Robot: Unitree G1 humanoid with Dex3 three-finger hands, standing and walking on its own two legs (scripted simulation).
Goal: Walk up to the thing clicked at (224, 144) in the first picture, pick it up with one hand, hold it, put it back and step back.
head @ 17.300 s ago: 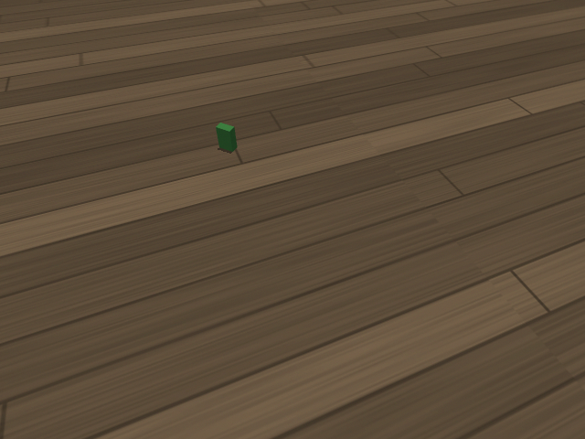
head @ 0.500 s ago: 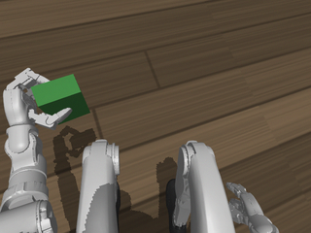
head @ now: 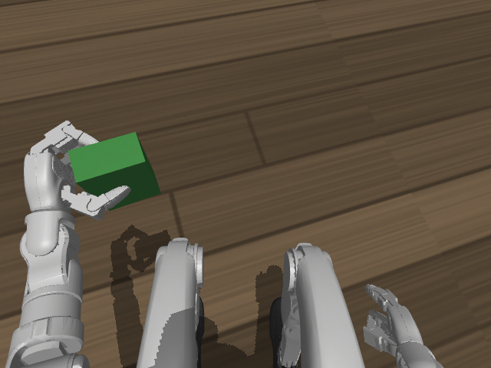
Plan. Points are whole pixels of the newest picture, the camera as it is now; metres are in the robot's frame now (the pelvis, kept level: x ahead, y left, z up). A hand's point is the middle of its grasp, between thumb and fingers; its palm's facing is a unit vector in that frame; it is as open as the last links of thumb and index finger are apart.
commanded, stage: lift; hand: left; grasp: from the side
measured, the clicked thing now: (121, 175) +0.39 +0.22 -0.02
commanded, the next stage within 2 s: hold in 1.60 s
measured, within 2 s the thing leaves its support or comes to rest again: neither
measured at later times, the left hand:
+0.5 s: hand (36, 102) +0.38 +0.23 +0.18, palm faces +0.24 -0.97 -0.04, open 9.1 cm
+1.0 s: hand out of the picture +0.39 +0.22 +0.27, palm faces +0.23 -0.97 -0.03, open 9.1 cm
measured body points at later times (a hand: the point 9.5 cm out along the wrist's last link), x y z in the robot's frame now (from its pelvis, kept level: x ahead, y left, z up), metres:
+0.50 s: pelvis +0.04 +0.00 +0.15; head +0.16 +0.03 +0.58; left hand +0.36 +0.28 +0.19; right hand +0.22 -0.24 +0.05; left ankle +0.08 +0.12 -0.42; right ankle +0.08 -0.12 -0.42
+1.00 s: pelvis +0.06 +0.01 +0.23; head +0.15 +0.02 +0.67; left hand +0.37 +0.27 +0.27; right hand +0.21 -0.23 +0.12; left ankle +0.08 +0.12 -0.42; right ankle +0.08 -0.12 -0.42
